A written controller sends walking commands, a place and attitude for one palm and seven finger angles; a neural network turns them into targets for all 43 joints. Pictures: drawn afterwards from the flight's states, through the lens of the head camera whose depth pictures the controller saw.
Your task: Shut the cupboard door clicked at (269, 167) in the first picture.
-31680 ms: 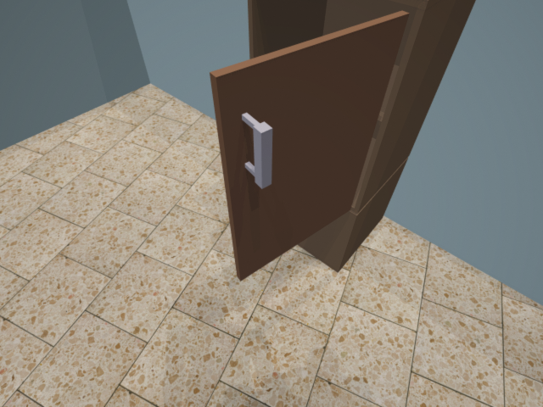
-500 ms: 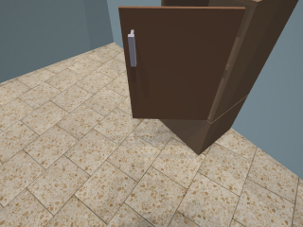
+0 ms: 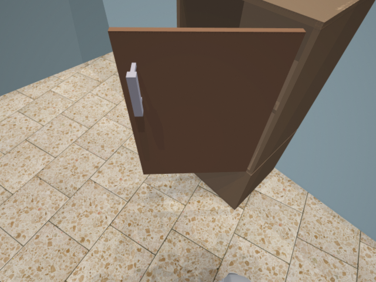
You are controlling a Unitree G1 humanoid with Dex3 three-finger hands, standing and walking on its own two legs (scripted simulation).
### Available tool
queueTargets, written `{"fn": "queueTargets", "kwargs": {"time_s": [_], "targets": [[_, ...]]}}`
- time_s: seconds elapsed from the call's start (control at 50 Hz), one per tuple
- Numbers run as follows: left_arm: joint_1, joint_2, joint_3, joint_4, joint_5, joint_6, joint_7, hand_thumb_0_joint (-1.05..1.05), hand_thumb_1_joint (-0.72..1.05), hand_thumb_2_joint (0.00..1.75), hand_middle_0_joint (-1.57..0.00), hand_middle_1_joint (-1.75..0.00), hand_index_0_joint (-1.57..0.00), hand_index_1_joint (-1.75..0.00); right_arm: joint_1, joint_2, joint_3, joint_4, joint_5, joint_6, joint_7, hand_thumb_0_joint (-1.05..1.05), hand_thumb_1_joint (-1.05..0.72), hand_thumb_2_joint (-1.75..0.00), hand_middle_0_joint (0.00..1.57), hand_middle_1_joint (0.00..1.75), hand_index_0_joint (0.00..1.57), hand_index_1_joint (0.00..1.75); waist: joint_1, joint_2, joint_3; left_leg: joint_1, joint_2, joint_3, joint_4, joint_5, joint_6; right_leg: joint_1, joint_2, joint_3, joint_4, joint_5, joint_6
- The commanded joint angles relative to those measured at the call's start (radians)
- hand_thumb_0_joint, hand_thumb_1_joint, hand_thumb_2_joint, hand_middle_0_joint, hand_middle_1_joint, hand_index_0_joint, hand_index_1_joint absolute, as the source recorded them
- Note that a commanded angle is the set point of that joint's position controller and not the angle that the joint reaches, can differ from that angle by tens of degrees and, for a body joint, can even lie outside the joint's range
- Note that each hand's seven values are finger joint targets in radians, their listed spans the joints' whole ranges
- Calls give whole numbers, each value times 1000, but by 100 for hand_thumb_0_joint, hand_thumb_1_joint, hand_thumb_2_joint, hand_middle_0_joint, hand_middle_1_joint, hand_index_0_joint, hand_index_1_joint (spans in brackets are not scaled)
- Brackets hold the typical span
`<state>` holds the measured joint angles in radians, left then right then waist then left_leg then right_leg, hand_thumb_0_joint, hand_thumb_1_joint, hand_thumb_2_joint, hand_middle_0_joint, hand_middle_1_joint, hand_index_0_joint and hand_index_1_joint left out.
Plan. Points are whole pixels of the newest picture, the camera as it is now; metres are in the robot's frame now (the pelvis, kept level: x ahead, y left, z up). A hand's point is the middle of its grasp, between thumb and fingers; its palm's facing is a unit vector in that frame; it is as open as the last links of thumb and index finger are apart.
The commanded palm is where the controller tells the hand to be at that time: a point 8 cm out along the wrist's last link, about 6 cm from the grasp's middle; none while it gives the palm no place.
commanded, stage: come to a stop and stand still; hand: left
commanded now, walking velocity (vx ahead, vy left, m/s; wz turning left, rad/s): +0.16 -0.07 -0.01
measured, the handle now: (136, 90) +0.53 +0.15 +0.11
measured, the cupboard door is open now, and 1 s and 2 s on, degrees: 49 49 49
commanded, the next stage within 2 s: look again from close up in 1.66 s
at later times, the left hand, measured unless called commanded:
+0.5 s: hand (126, 271) +0.18 +0.16 -0.19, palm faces +0.07 -0.97 -0.21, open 7.3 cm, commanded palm none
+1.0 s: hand out of the picture +0.14 +0.14 -0.18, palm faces +0.04 -0.98 -0.21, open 7.4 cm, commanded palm none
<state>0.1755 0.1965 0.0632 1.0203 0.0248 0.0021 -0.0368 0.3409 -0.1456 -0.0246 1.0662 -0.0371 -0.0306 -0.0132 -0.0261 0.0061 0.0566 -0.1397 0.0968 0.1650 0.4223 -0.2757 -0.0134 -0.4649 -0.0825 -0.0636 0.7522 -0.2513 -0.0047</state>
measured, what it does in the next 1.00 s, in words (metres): walks ahead: right foot, then left foot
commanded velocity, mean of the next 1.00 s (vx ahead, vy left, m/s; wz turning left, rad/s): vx -0.10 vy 0.03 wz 0.00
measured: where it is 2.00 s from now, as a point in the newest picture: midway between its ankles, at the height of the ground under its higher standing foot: outside the picture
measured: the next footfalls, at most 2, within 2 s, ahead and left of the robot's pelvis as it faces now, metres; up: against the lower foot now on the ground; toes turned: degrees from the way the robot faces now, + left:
right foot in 0.10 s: +0.16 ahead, -0.16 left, +0.00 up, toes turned -6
left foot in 0.34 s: +0.15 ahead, +0.04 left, +0.00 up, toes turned +2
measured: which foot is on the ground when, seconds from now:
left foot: down 0.00-0.10, up 0.12-0.32, down 0.34-1.00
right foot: up 0.00-0.08, down 0.10-0.38, up 0.40-0.64, down 0.66-1.00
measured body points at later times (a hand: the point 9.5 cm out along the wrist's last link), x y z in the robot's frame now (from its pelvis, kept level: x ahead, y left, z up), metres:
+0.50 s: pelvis +0.11 -0.03 -0.01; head +0.16 -0.01 +0.44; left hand +0.17 +0.21 -0.17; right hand +0.21 -0.27 -0.15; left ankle +0.12 +0.06 -0.74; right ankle +0.07 -0.16 -0.69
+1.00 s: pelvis +0.09 -0.05 -0.02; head +0.08 -0.04 +0.43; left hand +0.14 +0.19 -0.16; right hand +0.18 -0.29 -0.15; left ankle +0.11 +0.04 -0.74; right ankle +0.07 -0.17 -0.74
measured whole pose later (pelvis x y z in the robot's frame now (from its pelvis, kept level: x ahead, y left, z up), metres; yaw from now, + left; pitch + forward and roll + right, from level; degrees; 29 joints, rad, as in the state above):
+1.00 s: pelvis +0.09 -0.05 -0.02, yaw +0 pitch -2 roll -1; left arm 0.28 0.20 0.00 0.91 0.02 0.01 0.03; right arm 0.19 -0.18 -0.03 0.94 -0.02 0.01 -0.01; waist 0.02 -0.01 0.02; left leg -0.29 -0.01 0.03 0.62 -0.29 0.04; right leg -0.21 0.01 -0.02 0.58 -0.33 0.00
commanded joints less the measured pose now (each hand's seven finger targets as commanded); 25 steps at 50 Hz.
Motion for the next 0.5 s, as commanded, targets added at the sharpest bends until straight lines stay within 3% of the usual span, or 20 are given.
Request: {"fn": "queueTargets", "kwargs": {"time_s": [0.0, 0.02, 0.04, 0.06, 0.08, 0.1, 0.12, 0.14, 0.16, 0.18, 0.22, 0.28, 0.3, 0.32, 0.34, 0.36, 0.38, 0.4, 0.44, 0.48], "targets": [[38, 39, 9, -36, 2, -11, 6, 0, 90, 90, -20, -30, -20, -30, 15, -176, -52, -36, 3, -1, -5, 0, -90, -90, 20, 30, 20, 30, 24, 107, 33, -157, 187, -118, -124, 17, 103, 225, 46, -61, -180, 79, 3], [92, 57, 14, -18, 4, -16, 8, 0, 90, 90, -20, -30, -20, -30, 15, -168, -49, -31, 3, 1, -1, 0, -90, -90, 20, 30, 20, 30, 50, 70, 11, -160, 146, -85, -64, 13, 76, 297, 66, -70, -225, 97, 1], [167, 95, 22, 4, 2, -25, 14, 0, 90, 90, -20, -30, -20, -30, 13, -150, -45, -29, 10, 2, 4, 0, -90, -90, 20, 30, 20, 30, 87, 0, -20, -213, 95, -37, 55, -27, 46, 406, 22, -5, -289, 72, -18], [250, 171, 35, 33, 6, -39, 25, 0, 90, 90, -20, -30, -20, -30, 27, -94, -35, -39, 18, 2, 12, 0, -90, -90, 20, 30, 20, 30, 119, -180, -66, -352, -5, 38, 268, -158, 9, 535, -149, 218, -376, -12, -91], [308, 237, 47, 45, -1, -40, 33, 0, 90, 90, -20, -30, -20, -30, 14, -63, -25, -71, 23, 8, 11, 0, -90, -90, 20, 30, 20, 30, 136, -310, -100, -424, -64, 5, 519, -411, 6, 553, -301, 421, -514, -18, -175], [255, 196, 36, 40, -6, -43, 49, 0, 90, 90, -20, -30, -20, -30, -3, -85, -30, -74, 25, 20, 1, 0, -90, -90, 20, 30, 20, 30, 108, -280, -65, -400, -27, -90, 603, -385, 9, 434, -310, 427, -540, 79, -202], [166, 165, 24, 19, -4, -44, 55, 0, 90, 90, -20, -30, -20, -30, 1, -78, -24, -58, 25, 20, -5, 0, -90, -90, 20, 30, 20, 30, 75, -284, -46, -390, -8, -130, 623, -318, 0, 390, -292, 379, -500, 316, -209], [89, 124, 10, 0, -2, -43, 63, 0, 90, 90, -20, -30, -20, -30, 23, -75, -18, -42, 29, 22, -12, 0, -90, -90, 20, 30, 20, 30, 38, -212, -68, -330, 11, -161, 568, -282, -9, 357, -276, 277, -445, 510, -211], [52, 109, 3, -13, 2, -41, 68, 0, 90, 90, -20, -30, -20, -30, 38, -52, -8, -23, 33, 27, -13, 0, -90, -90, 20, 30, 20, 30, 21, -156, -108, -264, 3, -153, 491, -261, -15, 342, -243, 185, -392, 694, -197], [37, 110, 0, -18, 3, -38, 72, 0, 90, 90, -20, -30, -20, -30, 49, -37, -2, -15, 36, 36, -13, 0, -90, -90, 20, 30, 20, 30, 11, -141, -126, -220, -17, -134, 406, -239, -22, 332, -228, 140, -363, 795, -187], [39, 125, 7, -16, -2, -24, 78, 0, 90, 90, -20, -30, -20, -30, 56, -39, -5, -10, 35, 50, -13, 0, -90, -90, 20, 30, 20, 30, 9, -108, -141, -175, -53, -93, 253, -108, -34, 352, -202, 114, -312, 833, -161], [31, 132, 20, -30, -9, -2, 82, 0, 90, 90, -20, -30, -20, -30, 33, -81, -24, -38, 24, 64, -11, 0, -90, -90, 20, 30, 20, 30, 11, -155, -100, -117, -55, -90, 122, 62, -28, 297, -203, 124, -267, 735, -134], [23, 127, 19, -37, -9, 5, 81, 0, 90, 90, -20, -30, -20, -30, 27, -99, -33, -45, 24, 63, -10, 0, -90, -90, 20, 30, 20, 30, 7, -98, -96, -63, -21, -112, 79, 238, -12, 240, -181, 109, -239, 626, -109], [32, 111, 18, -55, -14, 13, 81, 0, 90, 90, -20, -30, -20, -30, 16, -144, -39, -66, 18, 60, -11, 0, -90, -90, 20, 30, 20, 30, 13, 22, -113, -14, 81, -202, 68, 539, 37, 178, -116, 56, -197, 438, -56], [34, 84, 11, -77, -12, 21, 85, 0, 90, 90, -20, -30, -20, -30, -9, -189, -46, -92, 13, 58, -13, 0, -90, -90, 20, 30, 20, 30, 16, 145, -97, -33, 190, -290, 15, 752, 104, 151, -23, -15, -114, 163, -5], [22, 75, 8, -87, -13, 32, 84, 0, 90, 90, -20, -30, -20, -30, -34, -209, -50, -104, 13, 54, -19, 0, -90, -90, 20, 30, 20, 30, 10, 263, -93, -43, 254, -360, -59, 896, 180, 127, 55, -26, 61, -211, 22], [11, 81, 11, -88, -14, 44, 83, 0, 90, 90, -20, -30, -20, -30, -44, -220, -50, -111, 7, 53, -30, 0, -90, -90, 20, 30, 20, 30, -1, 248, -97, -27, 273, -383, -61, 929, 228, 77, 79, 50, 237, -367, 17], [9, 77, 12, -90, -10, 45, 83, 0, 90, 90, -20, -30, -20, -30, -60, -215, -50, -119, 4, 52, -36, 0, -90, -90, 20, 30, 20, 30, 4, 197, -88, -5, 275, -370, -19, 974, 256, 34, 77, 90, 320, -381, 9], [23, 69, 14, -94, -11, 41, 79, 0, 90, 90, -20, -30, -20, -30, -101, -219, -56, -138, 2, 50, -38, 0, -90, -90, 20, 30, 20, 30, 14, 125, -126, 96, 234, -300, 29, 948, 241, -19, 87, 104, 330, -332, 21], [26, 60, 10, -104, -10, 40, 76, 0, 90, 90, -20, -30, -20, -30, -113, -218, -60, -144, 5, 49, -38, 0, -90, -90, 20, 30, 20, 30, 11, 119, -154, 133, 206, -264, 34, 882, 216, 2, 88, 92, 245, -281, 28]]}}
